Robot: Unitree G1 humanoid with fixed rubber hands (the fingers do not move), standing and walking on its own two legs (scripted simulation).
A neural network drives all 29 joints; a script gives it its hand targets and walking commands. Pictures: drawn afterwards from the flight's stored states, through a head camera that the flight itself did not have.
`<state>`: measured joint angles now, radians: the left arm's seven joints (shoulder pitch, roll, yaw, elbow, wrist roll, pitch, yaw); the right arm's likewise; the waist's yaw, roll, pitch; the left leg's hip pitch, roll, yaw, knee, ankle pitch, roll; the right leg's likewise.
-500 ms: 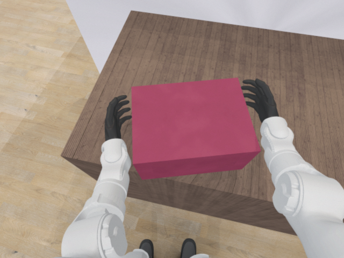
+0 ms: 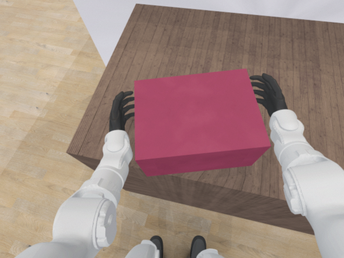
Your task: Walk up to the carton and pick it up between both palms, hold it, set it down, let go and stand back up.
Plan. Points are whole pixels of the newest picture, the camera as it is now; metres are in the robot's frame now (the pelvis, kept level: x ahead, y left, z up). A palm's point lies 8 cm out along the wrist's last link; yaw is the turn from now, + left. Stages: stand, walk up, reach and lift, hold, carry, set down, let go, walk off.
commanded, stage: set down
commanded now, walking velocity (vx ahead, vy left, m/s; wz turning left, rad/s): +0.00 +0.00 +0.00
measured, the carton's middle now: (194, 124) +0.42 +0.01 -0.03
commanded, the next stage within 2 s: none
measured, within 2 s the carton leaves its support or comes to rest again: neither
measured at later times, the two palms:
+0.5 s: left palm (104, 120) +0.38 +0.22 +0.02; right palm (289, 98) +0.49 -0.20 +0.02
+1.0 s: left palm (70, 85) +0.38 +0.24 +0.15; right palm (341, 52) +0.49 -0.22 +0.17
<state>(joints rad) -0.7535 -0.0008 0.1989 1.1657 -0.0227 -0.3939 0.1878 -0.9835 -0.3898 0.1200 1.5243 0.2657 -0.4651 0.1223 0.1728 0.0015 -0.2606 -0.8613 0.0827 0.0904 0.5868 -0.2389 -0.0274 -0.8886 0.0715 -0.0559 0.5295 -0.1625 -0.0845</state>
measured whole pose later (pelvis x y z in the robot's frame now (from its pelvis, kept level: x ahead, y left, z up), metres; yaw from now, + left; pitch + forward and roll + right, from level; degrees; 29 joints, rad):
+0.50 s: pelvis -0.02 +0.00 -0.02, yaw +2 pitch +33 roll +0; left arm -0.77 0.09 0.05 0.96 -0.19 -0.24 0.15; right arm -1.03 -0.56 0.20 1.42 0.47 -0.35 0.20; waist 0.22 0.01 -0.29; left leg -1.00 0.07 0.05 0.69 -0.25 -0.03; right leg -1.03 0.06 -0.07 0.65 -0.19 -0.09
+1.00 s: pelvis -0.01 +0.00 +0.02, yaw +2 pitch +15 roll +0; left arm -0.78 0.15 0.12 0.66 -0.14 0.26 0.17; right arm -1.03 -0.65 0.17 1.24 0.49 0.03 0.25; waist 0.17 0.01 -0.17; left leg -0.52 0.05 0.03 0.42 -0.17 -0.03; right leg -0.52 0.08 -0.05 0.37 -0.11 -0.08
